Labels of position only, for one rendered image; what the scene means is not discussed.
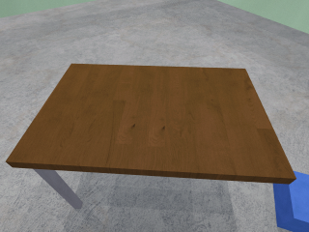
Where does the carton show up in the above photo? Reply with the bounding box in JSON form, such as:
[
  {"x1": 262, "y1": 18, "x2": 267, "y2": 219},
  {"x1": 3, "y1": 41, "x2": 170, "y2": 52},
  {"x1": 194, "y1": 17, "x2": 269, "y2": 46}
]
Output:
[{"x1": 273, "y1": 171, "x2": 309, "y2": 232}]

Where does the table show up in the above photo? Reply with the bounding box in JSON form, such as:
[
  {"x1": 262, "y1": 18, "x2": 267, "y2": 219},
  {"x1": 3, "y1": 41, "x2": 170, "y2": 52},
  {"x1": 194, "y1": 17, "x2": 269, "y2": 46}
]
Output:
[{"x1": 6, "y1": 63, "x2": 296, "y2": 210}]

